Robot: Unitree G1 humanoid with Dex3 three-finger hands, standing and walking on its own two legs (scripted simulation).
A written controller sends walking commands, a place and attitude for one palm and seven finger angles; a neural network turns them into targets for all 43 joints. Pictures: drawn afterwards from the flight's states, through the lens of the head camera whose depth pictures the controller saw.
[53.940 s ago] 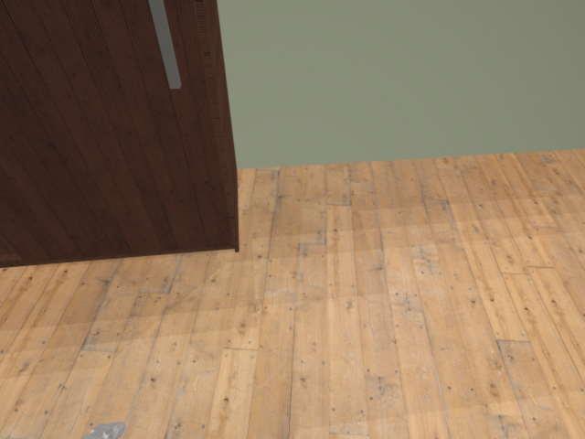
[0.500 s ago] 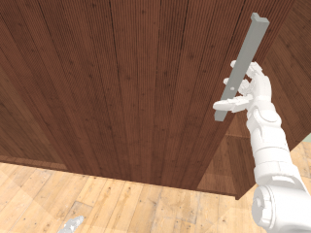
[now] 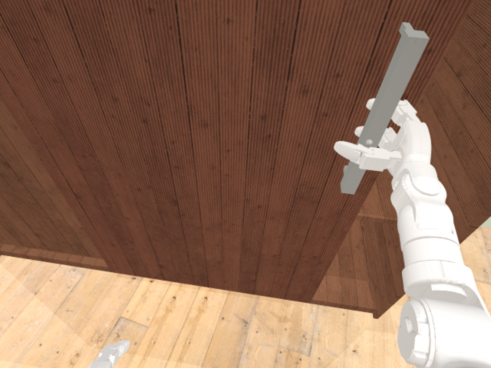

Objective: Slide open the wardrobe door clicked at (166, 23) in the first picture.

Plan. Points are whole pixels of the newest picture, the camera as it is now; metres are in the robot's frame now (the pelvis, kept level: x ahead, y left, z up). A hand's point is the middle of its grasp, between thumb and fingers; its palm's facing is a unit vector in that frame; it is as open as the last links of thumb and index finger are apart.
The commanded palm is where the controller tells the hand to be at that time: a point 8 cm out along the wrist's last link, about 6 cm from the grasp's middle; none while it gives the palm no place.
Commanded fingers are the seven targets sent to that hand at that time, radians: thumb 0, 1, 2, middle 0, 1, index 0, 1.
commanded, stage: grip the handle and tug to test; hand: right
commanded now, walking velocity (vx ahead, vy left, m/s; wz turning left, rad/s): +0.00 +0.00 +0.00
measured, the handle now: (372, 121) +0.50 -0.16 +0.18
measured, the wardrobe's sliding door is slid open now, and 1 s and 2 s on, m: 0.27 0.27 0.27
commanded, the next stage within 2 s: tug the door sideways, standing still in 1.06 s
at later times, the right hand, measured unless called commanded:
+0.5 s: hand (367, 140) +0.44 -0.14 +0.18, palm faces +0.05 +1.00 +0.01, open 6.7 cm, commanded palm +0.41 -0.20 +0.17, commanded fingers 0.00 -0.90 -0.90 0.45 1.40 0.45 1.40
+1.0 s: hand (366, 142) +0.44 -0.14 +0.18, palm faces +0.06 +1.00 +0.02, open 6.7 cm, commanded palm +0.38 -0.20 +0.17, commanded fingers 0.00 -0.90 -0.90 0.45 1.40 0.45 1.40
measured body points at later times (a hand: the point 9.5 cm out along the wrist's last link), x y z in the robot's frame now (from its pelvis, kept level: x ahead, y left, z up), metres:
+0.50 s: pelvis +0.00 +0.00 +0.00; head +0.01 +0.01 +0.45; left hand +0.11 +0.25 -0.11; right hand +0.43 -0.20 +0.18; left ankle +0.01 +0.11 -0.74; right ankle -0.02 -0.12 -0.74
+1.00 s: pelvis +0.01 +0.00 +0.00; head +0.01 +0.02 +0.45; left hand +0.10 +0.26 -0.11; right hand +0.43 -0.19 +0.18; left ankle +0.01 +0.11 -0.74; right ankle -0.02 -0.12 -0.74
